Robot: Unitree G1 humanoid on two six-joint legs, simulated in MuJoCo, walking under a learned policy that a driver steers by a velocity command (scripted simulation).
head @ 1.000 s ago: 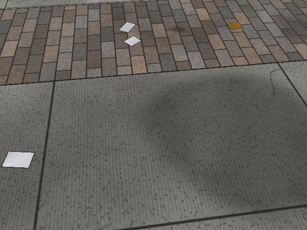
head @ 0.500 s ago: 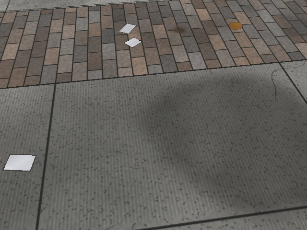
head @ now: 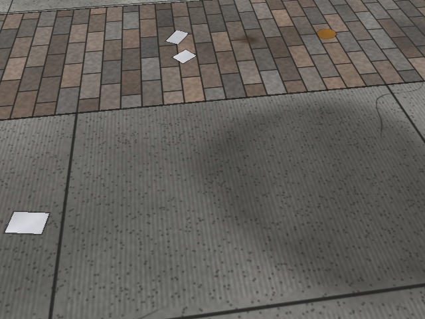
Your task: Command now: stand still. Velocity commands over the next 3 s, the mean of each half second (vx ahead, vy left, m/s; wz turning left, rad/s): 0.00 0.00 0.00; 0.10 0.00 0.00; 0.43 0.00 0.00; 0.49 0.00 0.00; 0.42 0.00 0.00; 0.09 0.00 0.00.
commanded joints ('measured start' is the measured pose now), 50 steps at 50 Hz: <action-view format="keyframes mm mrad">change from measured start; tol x4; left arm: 1 31 99 14 -23 0 -6 3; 38 134 62 11 -17 -3 -8 10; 44 235 187 62 -23 -25 -39 11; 50 63 171 62 -98 -48 -53 -2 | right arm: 1 55 -92 -13 -14 1 -6 -3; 39 135 -53 -14 5 11 -2 -7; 45 14 -38 -20 -82 28 -65 21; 48 56 -48 -29 -85 39 -90 33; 50 203 -38 -44 -6 26 -92 35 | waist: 1 1 -1 9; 37 0 0 22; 39 4 -20 10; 44 50 -186 127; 50 -91 -82 51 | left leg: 1 -40 1 5 -74 97 22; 37 -45 -4 4 -69 113 27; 38 -36 -18 20 -64 23 29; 40 -107 -62 67 19 -257 52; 41 -179 -63 70 70 -326 65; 44 -317 -14 48 376 -211 91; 46 -379 42 -14 454 -292 121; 48 -227 42 11 212 -237 139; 49 -50 -14 86 70 -108 132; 50 94 -72 133 23 -8 106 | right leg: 1 4 -44 47 -99 85 -22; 37 2 -40 38 -84 117 -17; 38 13 -33 32 -92 6 -20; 40 -34 -45 70 -116 -381 -61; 41 -58 -97 143 -159 -524 -93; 43 -25 -283 407 -291 -661 -194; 44 -52 -350 508 -335 -636 -236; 46 -38 -379 525 -342 -530 -236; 48 -81 -292 350 -304 -375 -158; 50 -226 -163 163 -164 -292 -114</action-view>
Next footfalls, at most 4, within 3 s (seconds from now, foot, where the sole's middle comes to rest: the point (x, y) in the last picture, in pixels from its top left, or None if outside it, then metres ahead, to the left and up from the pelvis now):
1.50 right None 0.47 -0.07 -0.78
2.02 left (170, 243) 0.77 0.19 -0.78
2.52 right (228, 182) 1.04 -0.02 -0.78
2.84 left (165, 197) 0.97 0.22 -0.78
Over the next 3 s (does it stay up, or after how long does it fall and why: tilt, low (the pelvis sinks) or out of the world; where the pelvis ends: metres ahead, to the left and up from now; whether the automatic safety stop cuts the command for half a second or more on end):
stays up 0.94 0.08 0.00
